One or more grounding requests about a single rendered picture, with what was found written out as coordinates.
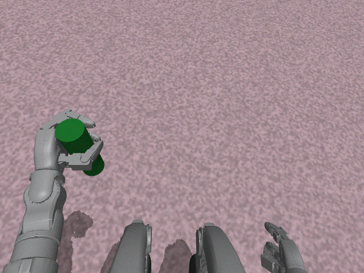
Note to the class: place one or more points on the left robot hand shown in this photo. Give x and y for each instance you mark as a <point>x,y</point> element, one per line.
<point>49,153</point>

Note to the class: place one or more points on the can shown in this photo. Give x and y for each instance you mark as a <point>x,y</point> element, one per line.
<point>75,138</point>

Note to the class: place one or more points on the left robot arm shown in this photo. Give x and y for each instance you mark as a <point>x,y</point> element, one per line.
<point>38,240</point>

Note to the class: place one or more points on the right robot hand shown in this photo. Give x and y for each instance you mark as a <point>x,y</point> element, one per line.
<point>278,259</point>

